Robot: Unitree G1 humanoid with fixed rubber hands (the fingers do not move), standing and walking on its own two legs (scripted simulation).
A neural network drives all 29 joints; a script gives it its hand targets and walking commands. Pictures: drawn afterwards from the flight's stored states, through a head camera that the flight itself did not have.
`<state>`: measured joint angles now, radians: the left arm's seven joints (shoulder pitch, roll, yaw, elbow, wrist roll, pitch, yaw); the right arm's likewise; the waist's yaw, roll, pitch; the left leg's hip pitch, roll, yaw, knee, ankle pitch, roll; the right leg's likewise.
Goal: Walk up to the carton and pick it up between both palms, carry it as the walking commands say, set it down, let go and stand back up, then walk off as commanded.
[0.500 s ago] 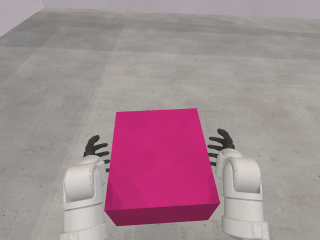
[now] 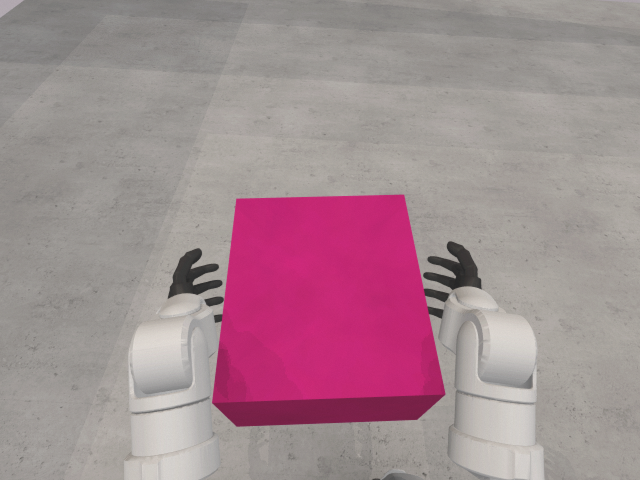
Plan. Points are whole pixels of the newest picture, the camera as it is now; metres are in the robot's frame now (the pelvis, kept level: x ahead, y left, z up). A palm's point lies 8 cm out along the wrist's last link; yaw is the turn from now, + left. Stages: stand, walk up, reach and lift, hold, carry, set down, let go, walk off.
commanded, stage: carry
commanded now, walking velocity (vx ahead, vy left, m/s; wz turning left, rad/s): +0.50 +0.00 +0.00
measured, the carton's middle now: (323, 305) +0.35 -0.01 -0.01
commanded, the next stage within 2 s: none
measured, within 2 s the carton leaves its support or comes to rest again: neither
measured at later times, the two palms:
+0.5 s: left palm (182, 151) +0.59 +0.22 +0.06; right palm (374, 140) +0.61 -0.10 +0.07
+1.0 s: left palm (211, 59) +0.92 +0.21 +0.06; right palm (353, 56) +0.94 -0.10 +0.06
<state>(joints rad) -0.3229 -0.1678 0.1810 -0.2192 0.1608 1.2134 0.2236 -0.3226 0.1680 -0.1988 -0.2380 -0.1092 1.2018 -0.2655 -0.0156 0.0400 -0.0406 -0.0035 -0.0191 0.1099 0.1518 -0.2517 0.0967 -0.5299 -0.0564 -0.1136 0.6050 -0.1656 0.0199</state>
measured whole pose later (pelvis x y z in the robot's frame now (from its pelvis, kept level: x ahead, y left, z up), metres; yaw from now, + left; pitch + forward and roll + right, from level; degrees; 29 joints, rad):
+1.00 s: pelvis +0.63 +0.04 -0.03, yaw +4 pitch +3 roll -2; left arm -0.32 -0.17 0.16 -0.20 0.14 1.19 0.24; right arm -0.34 0.14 -0.19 -0.22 -0.15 1.20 -0.23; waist 0.02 0.06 0.00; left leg -0.16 0.09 0.08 0.91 -0.46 0.00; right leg -0.44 -0.04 -0.22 0.52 -0.12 -0.06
